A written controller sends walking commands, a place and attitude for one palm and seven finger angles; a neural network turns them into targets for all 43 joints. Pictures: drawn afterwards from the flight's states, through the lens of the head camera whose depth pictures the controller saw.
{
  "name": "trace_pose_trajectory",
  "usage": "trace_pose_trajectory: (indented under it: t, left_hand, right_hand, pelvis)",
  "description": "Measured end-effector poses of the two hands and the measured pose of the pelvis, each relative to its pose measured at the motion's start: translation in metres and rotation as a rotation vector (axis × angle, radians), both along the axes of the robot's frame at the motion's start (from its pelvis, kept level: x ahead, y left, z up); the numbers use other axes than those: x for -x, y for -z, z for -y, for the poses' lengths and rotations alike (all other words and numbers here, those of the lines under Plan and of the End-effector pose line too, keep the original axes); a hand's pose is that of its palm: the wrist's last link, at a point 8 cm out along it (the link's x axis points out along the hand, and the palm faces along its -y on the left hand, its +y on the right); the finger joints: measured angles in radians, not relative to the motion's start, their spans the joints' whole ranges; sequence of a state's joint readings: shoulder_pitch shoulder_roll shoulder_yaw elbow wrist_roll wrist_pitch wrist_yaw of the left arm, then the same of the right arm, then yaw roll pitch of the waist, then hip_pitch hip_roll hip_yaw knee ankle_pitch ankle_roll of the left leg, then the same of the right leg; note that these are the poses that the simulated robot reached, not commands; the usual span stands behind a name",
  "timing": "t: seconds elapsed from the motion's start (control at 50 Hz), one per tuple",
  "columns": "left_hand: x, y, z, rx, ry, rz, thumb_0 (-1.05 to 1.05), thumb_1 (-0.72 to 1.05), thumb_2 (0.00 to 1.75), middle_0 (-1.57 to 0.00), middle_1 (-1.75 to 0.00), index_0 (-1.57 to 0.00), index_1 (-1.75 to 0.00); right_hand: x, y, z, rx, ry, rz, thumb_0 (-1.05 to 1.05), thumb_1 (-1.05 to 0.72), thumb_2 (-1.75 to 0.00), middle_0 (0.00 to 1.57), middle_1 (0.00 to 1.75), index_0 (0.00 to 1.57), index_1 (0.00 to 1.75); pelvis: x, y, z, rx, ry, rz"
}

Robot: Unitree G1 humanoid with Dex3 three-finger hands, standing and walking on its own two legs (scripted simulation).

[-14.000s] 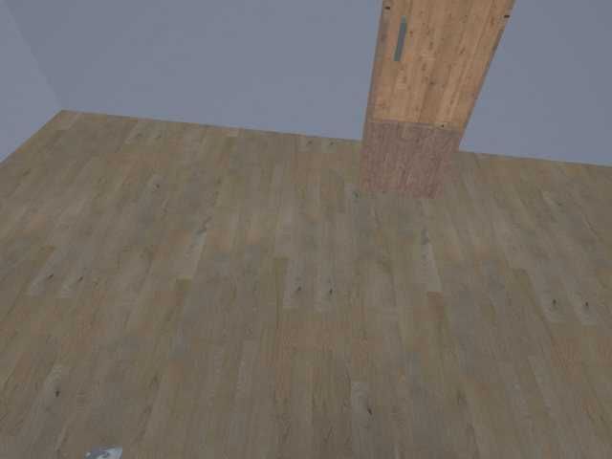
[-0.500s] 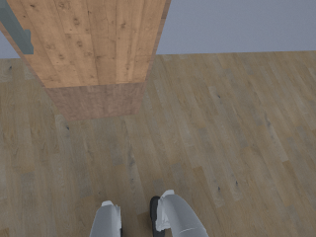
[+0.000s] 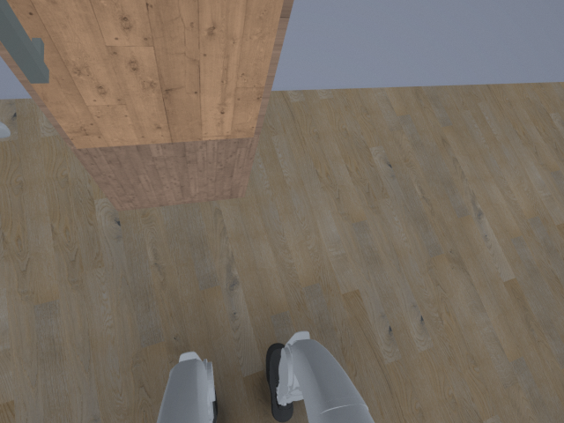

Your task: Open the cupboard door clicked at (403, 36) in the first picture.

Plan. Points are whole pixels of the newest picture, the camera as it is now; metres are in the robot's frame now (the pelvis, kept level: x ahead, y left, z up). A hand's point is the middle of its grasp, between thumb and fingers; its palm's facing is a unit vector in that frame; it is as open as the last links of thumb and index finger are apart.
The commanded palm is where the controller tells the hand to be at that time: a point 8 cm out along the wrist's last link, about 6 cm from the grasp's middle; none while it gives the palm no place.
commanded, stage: slide the fingers in behind the handle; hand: left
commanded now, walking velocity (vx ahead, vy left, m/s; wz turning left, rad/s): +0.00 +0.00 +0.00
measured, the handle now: (15, 24) +0.59 +0.27 +0.07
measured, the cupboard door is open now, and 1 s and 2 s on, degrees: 0 0 1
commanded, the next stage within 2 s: close the thumb around the handle in 1.24 s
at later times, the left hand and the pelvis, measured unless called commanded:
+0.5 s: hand (0, 71) +0.52 +0.27 +0.07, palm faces +0.08 -1.00 -0.02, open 14.0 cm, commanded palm +0.50 +0.30 +0.07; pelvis +0.01 +0.00 +0.01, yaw +0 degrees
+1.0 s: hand (35, 68) +0.53 +0.25 +0.07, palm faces +0.09 -1.00 -0.02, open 14.0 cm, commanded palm +0.51 +0.28 +0.07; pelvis +0.01 -0.01 +0.01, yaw +0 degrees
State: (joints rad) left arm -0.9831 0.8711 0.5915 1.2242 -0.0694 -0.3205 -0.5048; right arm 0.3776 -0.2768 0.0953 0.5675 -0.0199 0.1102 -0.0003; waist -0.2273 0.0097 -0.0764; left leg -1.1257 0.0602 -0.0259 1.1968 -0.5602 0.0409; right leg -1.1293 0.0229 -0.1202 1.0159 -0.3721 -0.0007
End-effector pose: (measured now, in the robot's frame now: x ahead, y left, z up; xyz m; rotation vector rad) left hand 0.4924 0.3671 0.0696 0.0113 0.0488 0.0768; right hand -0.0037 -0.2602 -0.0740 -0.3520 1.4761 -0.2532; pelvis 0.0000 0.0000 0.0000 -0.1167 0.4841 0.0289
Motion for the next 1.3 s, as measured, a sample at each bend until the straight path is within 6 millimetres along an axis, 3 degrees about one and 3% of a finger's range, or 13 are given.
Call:
trace_pose_trajectory:
  t: [0.3, 0.92, 1.3]
  left_hand:
    - [-0.007, -0.004, 0.025, -0.012, 0.003, -0.003, -0.01, -0.5, 0.3, -0.3, -1.2, -0.3, -1.2]
    - [-0.013, 0.001, 0.069, -0.003, 0.0, -0.002, -0.01, -0.5, 0.3, -0.28, -1.2, -0.3, -1.2]
    - [-0.01, -0.001, 0.059, -0.013, -0.01, 0.0, -0.01, -0.5, 0.3, -0.3, -1.2, -0.3, -1.2]
  right_hand:
    - [0.003, 0.0, -0.002, -0.025, 0.019, 0.002, 0.0, -0.9, -0.9, 0.21, 0.3, 0.21, 0.3]
    - [-0.02, 0.003, 0.008, -0.036, 0.003, 0.042, 0.0, -0.9, -0.9, 0.21, 0.3, 0.21, 0.3]
    - [-0.009, 0.003, 0.008, -0.037, 0.016, 0.022, 0.0, -0.9, -0.9, 0.21, 0.3, 0.21, 0.3]
  pelvis:
    - [-0.004, -0.005, 0.001, -0.014, 0.007, 0.012]
    - [-0.014, -0.01, 0.009, -0.032, 0.0, 0.027]
    - [-0.012, -0.01, 0.009, -0.033, 0.006, 0.025]
